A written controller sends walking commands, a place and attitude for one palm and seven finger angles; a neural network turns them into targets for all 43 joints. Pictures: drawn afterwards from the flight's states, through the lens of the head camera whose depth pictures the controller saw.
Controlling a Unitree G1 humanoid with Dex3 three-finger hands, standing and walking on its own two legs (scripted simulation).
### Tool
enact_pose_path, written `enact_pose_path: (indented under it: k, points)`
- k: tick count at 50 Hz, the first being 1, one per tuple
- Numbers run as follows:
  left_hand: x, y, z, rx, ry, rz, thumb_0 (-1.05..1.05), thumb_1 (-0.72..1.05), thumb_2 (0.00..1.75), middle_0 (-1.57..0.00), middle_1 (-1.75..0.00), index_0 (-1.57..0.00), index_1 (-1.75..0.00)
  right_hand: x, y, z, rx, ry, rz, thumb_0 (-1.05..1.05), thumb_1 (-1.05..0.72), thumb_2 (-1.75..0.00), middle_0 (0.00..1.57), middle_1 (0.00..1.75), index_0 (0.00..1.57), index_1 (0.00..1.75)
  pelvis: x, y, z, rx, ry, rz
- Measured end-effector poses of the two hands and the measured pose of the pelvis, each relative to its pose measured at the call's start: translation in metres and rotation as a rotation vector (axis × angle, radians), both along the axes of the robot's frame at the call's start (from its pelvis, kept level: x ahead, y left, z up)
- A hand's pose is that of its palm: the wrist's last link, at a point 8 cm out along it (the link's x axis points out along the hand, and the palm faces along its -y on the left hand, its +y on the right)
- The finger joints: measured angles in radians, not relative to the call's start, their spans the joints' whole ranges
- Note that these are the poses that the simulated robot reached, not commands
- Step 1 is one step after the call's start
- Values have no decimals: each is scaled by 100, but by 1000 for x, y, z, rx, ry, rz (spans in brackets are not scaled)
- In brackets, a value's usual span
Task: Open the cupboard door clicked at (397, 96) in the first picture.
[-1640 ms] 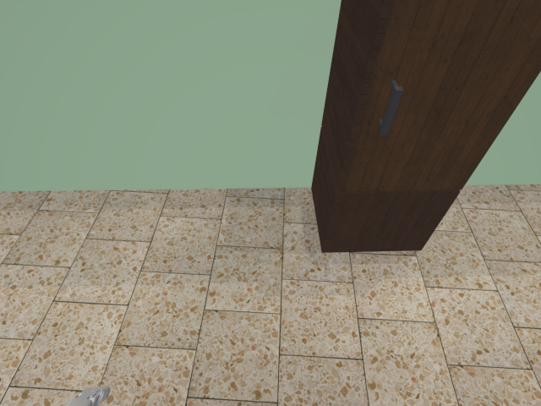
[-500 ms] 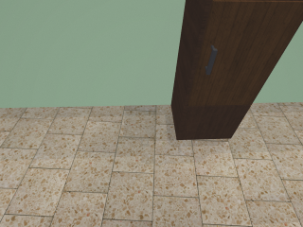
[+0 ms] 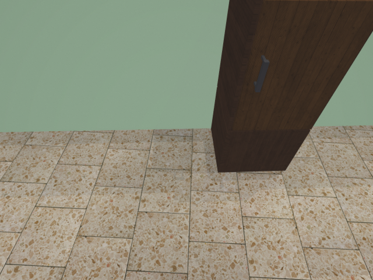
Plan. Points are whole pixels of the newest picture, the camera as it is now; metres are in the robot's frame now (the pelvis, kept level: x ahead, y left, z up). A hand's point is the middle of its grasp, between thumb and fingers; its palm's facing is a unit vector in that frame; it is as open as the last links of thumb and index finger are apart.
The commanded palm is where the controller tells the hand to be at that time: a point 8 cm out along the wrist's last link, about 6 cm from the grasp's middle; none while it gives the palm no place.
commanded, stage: walk to a spot facing it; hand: left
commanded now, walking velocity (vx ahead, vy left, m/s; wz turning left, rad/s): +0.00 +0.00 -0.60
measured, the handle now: (260, 74) +0.84 -0.23 -0.01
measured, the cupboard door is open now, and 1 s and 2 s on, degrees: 0 0 0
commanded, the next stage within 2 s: none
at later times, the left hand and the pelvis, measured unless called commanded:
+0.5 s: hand out of the picture +0.05 +0.16 -0.18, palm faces -0.16 -0.95 -0.28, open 7.4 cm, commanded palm none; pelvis -0.02 -0.03 -0.02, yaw -12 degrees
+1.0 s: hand out of the picture +0.14 +0.22 -0.19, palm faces -0.41 -0.89 -0.22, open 7.4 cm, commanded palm none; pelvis -0.02 +0.05 -0.01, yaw -29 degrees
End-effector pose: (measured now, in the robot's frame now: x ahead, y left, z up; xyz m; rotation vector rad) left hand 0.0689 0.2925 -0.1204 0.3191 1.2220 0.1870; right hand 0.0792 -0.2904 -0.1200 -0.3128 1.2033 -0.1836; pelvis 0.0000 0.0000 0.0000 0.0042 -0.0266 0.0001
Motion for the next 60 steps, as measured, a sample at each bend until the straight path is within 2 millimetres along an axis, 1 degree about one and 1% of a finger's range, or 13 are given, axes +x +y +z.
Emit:
enact_pose_path:
  k: [5,9,15,21,23,29,34,38,42,47,49,54,60]
  points:
    - [2,-1,-1,3,7,0,1,91,89,-21,-29,-20,-30,1,1,-1,-2,-3,-9,0,-90,-90,21,30,21,30,1,0,-1,0,5,-17]
    - [0,-9,-9,-8,41,-14,1,91,89,-20,-29,-20,-30,-5,8,-7,14,-15,-49,0,-90,-90,21,30,21,30,-1,-1,-5,5,10,-55]
    - [-3,-35,-24,-45,86,-61,1,91,89,-20,-29,-20,-30,-32,18,-26,71,-12,-127,0,-90,-90,21,30,21,30,-10,-8,-15,31,5,-128]
    - [-7,-68,-29,-47,79,-104,1,91,89,-20,-29,-20,-30,-60,8,-55,130,19,-209,0,-90,-90,21,30,21,30,-15,-26,-30,25,5,-194]
    - [-11,-76,-26,-50,85,-104,1,91,89,-20,-29,-20,-30,-66,5,-54,135,32,-229,1,-90,-90,21,30,21,30,-17,-29,-26,21,9,-197]
    - [-17,-90,-15,-70,124,-137,1,91,89,-21,-29,-20,-30,-76,-5,-31,118,11,-284,1,-90,-90,21,30,21,30,-21,-32,-9,31,40,-264]
    - [-4,-87,-14,-78,124,-187,1,90,89,-21,-30,-20,-30,-81,-10,-20,76,-28,-336,1,-90,-90,20,30,20,30,-21,-25,-6,26,54,-320]
    - [13,-78,-17,-82,99,-227,1,90,89,-21,-30,-20,-30,-83,-5,-12,45,-58,-369,1,-90,-90,20,30,20,30,-20,-13,-6,15,57,-360]
    - [34,-62,-22,-88,75,-275,1,90,89,-21,-30,-20,-30,-83,10,-4,21,-98,-399,1,-90,-90,20,30,20,30,-20,6,-8,6,60,-407]
    - [66,-36,-38,-106,51,-346,1,90,89,-21,-29,-20,-30,-94,43,4,-20,-155,-450,0,-90,-90,20,30,20,30,-19,37,-16,-5,59,-466]
    - [80,-30,-40,-114,45,-375,1,91,89,-20,-29,-20,-30,-107,60,9,-26,-150,-475,0,-90,-90,20,30,20,30,-19,48,-14,-8,45,-498]
    - [109,-22,-31,-133,27,-461,1,91,89,-20,-29,-20,-30,-146,99,17,-25,-90,-560,0,-90,-90,21,30,21,30,-15,66,-4,-45,37,-569]
    - [126,-27,-30,-137,61,-550,1,91,90,-20,-29,-19,-30,-188,139,14,-3,-40,-685,0,-90,-90,21,30,21,30,-11,81,-1,-56,38,-652]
